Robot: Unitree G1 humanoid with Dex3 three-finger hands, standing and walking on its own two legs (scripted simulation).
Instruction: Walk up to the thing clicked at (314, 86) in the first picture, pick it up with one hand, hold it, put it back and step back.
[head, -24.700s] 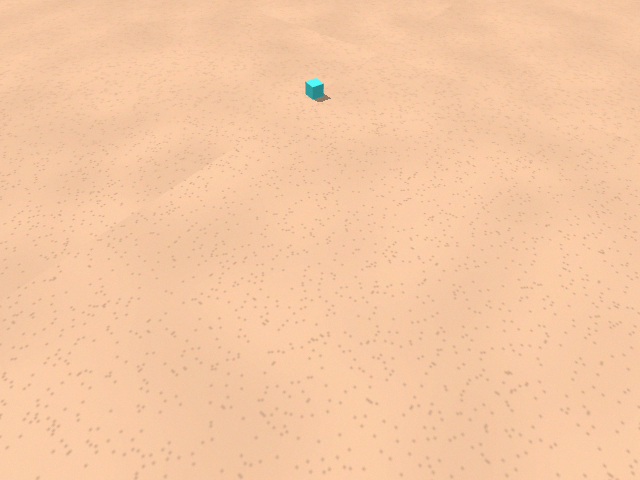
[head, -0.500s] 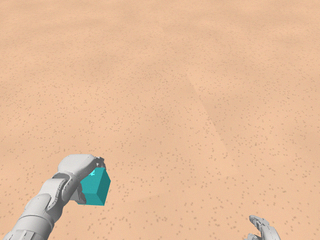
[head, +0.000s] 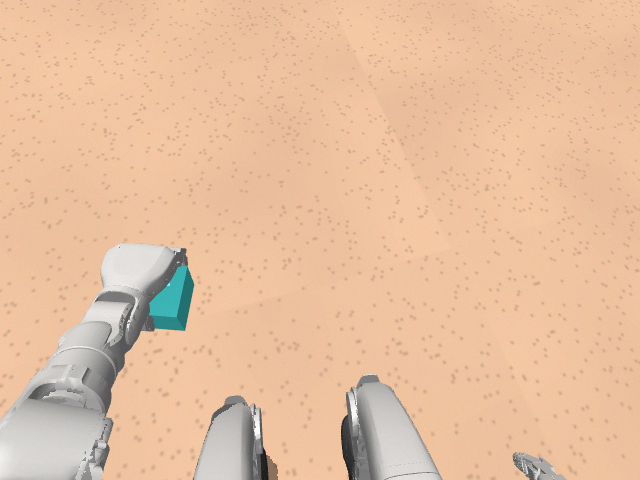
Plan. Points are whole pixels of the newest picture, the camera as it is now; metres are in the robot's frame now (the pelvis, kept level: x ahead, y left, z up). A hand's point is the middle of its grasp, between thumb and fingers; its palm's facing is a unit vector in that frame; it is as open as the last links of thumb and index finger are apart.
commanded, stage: crouch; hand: left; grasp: from above
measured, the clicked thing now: (159, 297) +0.39 +0.21 -0.16
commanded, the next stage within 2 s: lower in 1.34 s
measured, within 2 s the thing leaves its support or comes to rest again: neither
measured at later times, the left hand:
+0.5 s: hand (193, 305) +0.43 +0.19 -0.33, palm faces -0.45 +0.06 -0.89, open 10.4 cm
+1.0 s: hand (201, 306) +0.45 +0.19 -0.41, palm faces -0.47 +0.05 -0.88, open 10.4 cm
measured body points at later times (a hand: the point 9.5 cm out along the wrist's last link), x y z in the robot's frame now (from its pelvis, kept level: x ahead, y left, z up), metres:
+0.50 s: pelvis -0.02 +0.00 -0.17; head +0.20 +0.03 +0.22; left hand +0.45 +0.19 -0.28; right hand +0.01 -0.27 -0.29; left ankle +0.04 +0.11 -0.60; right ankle +0.07 -0.14 -0.60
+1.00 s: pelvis -0.03 +0.00 -0.24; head +0.22 +0.04 +0.13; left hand +0.47 +0.19 -0.36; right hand -0.01 -0.28 -0.35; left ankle +0.04 +0.11 -0.60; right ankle +0.07 -0.14 -0.60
